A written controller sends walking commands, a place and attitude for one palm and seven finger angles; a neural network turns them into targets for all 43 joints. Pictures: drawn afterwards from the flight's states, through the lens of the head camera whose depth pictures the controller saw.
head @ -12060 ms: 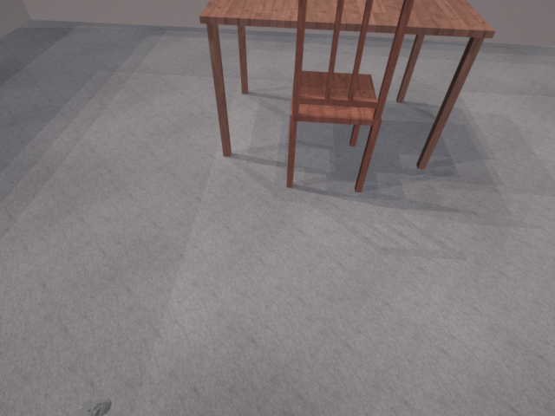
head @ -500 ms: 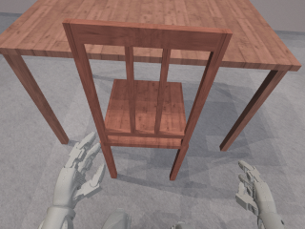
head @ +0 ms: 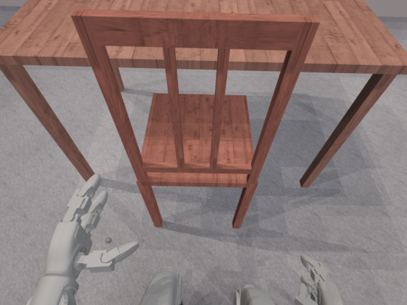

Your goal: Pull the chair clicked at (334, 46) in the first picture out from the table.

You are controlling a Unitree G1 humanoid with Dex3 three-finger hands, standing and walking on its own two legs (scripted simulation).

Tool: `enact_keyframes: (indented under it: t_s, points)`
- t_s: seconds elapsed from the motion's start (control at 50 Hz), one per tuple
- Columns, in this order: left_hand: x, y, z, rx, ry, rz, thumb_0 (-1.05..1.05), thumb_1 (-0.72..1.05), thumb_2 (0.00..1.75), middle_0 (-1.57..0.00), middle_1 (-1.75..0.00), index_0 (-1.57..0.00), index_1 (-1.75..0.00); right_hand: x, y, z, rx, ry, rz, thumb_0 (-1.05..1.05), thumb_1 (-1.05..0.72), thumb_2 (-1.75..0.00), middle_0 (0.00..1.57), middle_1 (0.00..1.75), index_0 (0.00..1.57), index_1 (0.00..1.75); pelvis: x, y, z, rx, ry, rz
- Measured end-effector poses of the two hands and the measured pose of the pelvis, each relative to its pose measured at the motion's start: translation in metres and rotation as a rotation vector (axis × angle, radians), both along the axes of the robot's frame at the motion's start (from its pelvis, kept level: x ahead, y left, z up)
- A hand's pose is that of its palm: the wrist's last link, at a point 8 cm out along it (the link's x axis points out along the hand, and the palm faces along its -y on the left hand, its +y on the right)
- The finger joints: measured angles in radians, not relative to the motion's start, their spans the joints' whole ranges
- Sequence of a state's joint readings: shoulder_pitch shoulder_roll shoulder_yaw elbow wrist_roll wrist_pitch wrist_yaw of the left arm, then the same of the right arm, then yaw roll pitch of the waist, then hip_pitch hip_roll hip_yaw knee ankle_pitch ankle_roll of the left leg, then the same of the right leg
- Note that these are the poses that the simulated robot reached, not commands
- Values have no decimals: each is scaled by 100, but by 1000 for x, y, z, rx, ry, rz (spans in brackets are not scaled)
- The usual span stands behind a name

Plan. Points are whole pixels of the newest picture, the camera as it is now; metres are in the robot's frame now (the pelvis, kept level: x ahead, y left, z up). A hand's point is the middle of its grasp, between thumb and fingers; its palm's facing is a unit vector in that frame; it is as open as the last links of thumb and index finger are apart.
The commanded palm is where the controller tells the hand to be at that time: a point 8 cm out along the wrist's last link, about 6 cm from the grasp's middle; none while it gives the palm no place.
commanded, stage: raise the hand toward the chair's back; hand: left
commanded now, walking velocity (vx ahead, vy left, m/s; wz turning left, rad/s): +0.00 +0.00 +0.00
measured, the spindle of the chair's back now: (176, 121) +0.51 +0.09 +0.04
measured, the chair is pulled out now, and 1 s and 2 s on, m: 0.00 0.00 0.00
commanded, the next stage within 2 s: aim the fingers beside a spindle in 1.22 s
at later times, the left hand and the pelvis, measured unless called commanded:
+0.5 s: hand (89, 228) +0.24 +0.21 +0.05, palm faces +0.05 -1.00 -0.06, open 16.7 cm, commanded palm +0.22 +0.27 +0.06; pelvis +0.01 +0.01 +0.01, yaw +1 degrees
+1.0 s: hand (86, 217) +0.26 +0.22 +0.06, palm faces +0.03 -1.00 -0.07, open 16.9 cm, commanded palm +0.23 +0.27 +0.06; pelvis +0.01 +0.01 +0.02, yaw +0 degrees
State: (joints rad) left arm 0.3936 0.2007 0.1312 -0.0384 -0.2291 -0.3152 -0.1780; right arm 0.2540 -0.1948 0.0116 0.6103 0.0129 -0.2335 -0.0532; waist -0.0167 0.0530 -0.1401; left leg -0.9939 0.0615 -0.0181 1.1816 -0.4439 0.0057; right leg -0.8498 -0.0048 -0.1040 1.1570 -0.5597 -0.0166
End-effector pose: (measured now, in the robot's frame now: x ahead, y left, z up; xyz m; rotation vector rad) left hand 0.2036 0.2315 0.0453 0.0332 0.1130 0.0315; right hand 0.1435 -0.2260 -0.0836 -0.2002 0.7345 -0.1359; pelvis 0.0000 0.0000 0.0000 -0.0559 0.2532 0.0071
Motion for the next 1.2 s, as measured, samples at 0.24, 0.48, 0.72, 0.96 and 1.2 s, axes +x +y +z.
enact_keyframes:
  t_s: [0.24, 0.48, 0.72, 0.96, 1.2]
  points:
    - [4, 15, 2, 13, -39, -2, 0, -20, 43, -9, -13, -9, -13, 24, -19, 28, -98, -84, 9, 2, -91, -90, 20, 30, 20, 30, 5, 8, 3, -6, -7, 8]
    - [13, 30, 12, 23, -37, 15, 0, -44, 33, -7, -9, -7, -9, 53, 20, 36, -25, -129, 100, 2, -91, -90, 21, 30, 21, 30, 10, 11, 11, -10, -20, 16]
    - [24, 44, 19, 39, -45, 9, -1, -49, 30, -6, -8, -6, -8, 37, 13, 29, -37, -60, 81, 2, -90, -90, 21, 30, 21, 30, 13, 13, 15, -11, -25, 17]
    - [31, 41, 17, 29, -32, 1, -1, -49, 30, -6, -8, -6, -8, 21, -7, 35, -73, -36, 36, 2, -91, -90, 21, 30, 21, 30, 14, 12, 18, -6, -23, 9]
    - [29, 39, 19, 38, -45, 9, -1, -49, 30, -6, -8, -6, -8, 29, -2, 32, -47, -57, 57, 2, -91, -90, 21, 30, 21, 30, 14, 8, 17, -4, -26, 11]
